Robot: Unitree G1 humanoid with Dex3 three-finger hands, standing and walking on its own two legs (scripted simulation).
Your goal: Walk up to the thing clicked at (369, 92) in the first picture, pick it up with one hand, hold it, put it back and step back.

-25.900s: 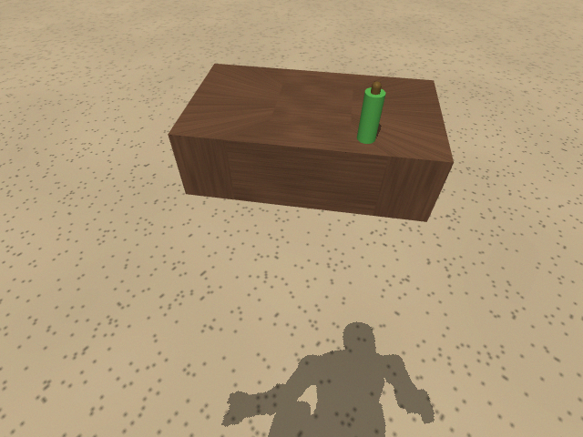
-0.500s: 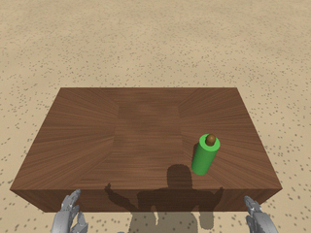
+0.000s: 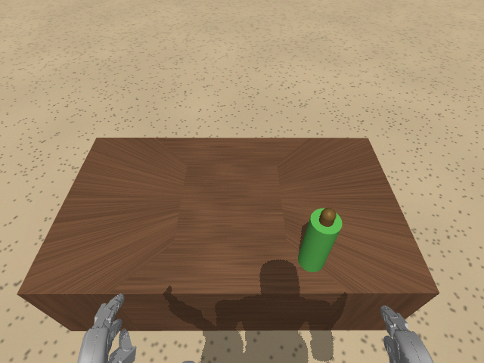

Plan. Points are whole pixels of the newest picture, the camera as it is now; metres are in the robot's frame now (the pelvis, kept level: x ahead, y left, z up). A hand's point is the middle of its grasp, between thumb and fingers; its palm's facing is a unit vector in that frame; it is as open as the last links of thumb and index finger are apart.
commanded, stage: home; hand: right
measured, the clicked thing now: (319, 238) +0.49 -0.20 -0.22
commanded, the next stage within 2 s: stand in 0.86 s
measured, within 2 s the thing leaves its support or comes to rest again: neither
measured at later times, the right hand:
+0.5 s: hand out of the picture +0.13 -0.23 -0.10, palm faces -0.01 +0.94 -0.33, open 17.5 cm
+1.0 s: hand out of the picture +0.06 -0.23 -0.09, palm faces +0.02 +0.93 -0.36, open 17.4 cm
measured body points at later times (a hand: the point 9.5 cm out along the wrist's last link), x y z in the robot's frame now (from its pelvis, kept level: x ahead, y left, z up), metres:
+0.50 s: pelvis +0.00 +0.00 +0.02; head +0.02 -0.02 +0.47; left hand +0.13 +0.28 -0.08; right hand +0.13 -0.28 -0.07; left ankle +0.05 +0.14 -0.68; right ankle -0.03 -0.14 -0.68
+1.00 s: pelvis +0.00 +0.01 +0.06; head -0.01 +0.03 +0.51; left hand +0.07 +0.29 -0.09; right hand +0.05 -0.28 -0.07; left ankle +0.05 +0.14 -0.68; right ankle -0.03 -0.14 -0.68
